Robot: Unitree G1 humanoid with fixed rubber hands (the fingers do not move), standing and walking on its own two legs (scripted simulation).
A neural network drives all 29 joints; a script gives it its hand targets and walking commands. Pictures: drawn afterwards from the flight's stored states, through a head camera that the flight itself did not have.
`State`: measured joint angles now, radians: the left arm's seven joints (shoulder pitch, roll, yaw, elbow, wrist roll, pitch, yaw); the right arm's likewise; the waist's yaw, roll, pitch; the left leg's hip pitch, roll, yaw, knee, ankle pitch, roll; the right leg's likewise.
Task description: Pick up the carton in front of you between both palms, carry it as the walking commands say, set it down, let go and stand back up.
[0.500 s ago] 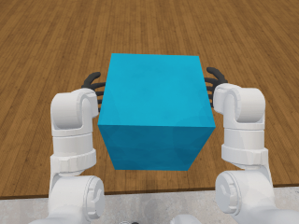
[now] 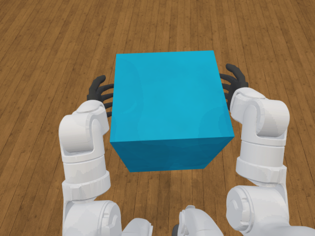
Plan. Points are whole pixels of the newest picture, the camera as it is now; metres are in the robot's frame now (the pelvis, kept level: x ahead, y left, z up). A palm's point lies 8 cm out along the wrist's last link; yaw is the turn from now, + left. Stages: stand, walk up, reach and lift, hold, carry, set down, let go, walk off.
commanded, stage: carry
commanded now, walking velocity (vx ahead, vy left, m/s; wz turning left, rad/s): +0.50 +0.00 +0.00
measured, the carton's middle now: (166, 119) +0.39 +0.01 +0.02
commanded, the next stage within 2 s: none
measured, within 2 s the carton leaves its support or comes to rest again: neither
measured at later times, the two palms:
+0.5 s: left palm out of the picture +0.82 +0.09 +0.25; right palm out of the picture +0.78 -0.21 +0.26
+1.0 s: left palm out of the picture +1.04 +0.09 +0.14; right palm out of the picture +1.06 -0.21 +0.13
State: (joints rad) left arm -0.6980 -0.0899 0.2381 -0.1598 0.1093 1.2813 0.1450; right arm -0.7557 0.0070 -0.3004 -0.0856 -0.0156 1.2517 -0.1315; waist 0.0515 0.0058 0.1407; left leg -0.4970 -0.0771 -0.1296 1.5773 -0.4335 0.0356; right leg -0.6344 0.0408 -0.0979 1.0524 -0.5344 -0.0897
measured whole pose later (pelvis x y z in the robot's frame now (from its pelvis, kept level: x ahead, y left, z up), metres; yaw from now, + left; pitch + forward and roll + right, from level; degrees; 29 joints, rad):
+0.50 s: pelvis +0.42 +0.00 +0.08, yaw -1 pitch +5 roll -2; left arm -0.90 -0.02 0.33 0.04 0.12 1.40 0.13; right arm -0.92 -0.04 -0.29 0.11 -0.02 1.34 -0.15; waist -0.13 0.04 0.01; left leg -0.24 -0.06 0.11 0.36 -0.21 0.13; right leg -0.68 -0.03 0.01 1.04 -0.28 -0.01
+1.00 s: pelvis +0.78 -0.07 +0.08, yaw +1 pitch +6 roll +2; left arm -0.15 -0.13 0.11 -0.28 0.10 1.16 0.10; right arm -0.16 0.13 -0.11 -0.28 -0.13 1.14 -0.08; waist 0.03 0.00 -0.02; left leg -0.59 0.07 0.09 0.75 -0.24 -0.01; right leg -0.15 -0.01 -0.19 0.28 -0.23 -0.07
